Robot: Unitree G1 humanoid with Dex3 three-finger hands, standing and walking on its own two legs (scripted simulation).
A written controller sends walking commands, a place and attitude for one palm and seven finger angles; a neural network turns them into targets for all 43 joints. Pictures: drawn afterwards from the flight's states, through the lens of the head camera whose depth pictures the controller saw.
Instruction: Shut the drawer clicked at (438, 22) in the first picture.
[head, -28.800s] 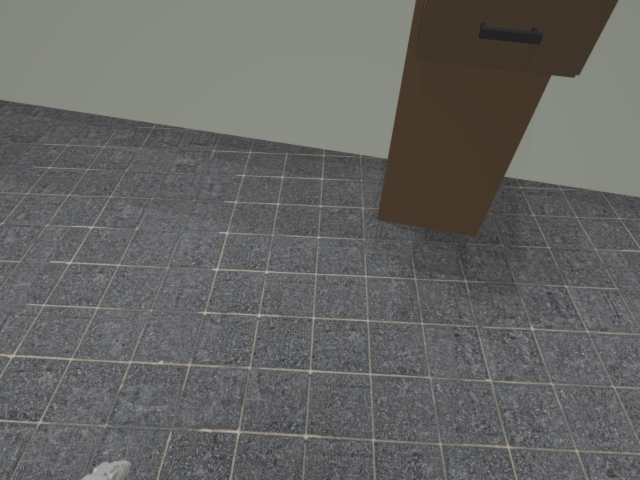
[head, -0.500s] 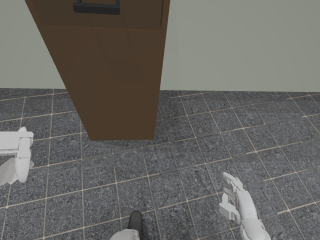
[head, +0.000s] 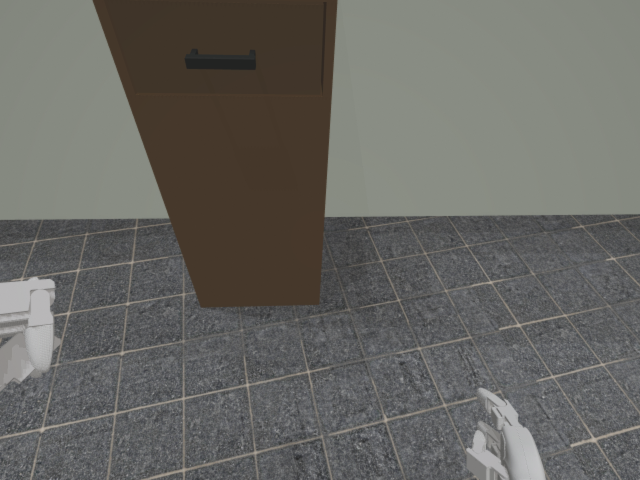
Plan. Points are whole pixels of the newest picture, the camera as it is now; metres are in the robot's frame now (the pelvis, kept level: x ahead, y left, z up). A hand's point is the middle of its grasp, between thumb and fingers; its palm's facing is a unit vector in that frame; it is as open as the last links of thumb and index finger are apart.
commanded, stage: stop stepping back and stand still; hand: left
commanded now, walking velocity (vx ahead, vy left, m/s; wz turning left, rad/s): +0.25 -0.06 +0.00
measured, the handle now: (222, 57) +0.81 +0.22 +0.16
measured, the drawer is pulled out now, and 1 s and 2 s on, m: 0.00 0.00 0.00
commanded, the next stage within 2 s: let the arm hang, fingers relaxed in 0.46 s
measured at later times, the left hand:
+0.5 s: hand out of the picture +0.17 +0.27 +0.20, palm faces +0.40 -0.76 -0.51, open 3.3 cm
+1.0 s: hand out of the picture -0.05 +0.24 -0.17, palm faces +0.07 -0.97 -0.21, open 3.9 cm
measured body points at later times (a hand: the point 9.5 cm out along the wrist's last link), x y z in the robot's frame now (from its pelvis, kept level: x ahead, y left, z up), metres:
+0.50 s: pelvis -0.01 +0.03 +0.00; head -0.01 +0.05 +0.45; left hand +0.14 +0.31 +0.22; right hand +0.14 -0.19 -0.08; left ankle +0.02 +0.14 -0.73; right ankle +0.00 -0.08 -0.73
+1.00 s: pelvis -0.02 +0.05 +0.01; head +0.00 +0.07 +0.46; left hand -0.05 +0.30 -0.15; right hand +0.02 -0.20 -0.13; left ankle +0.01 +0.14 -0.73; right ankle +0.00 -0.08 -0.73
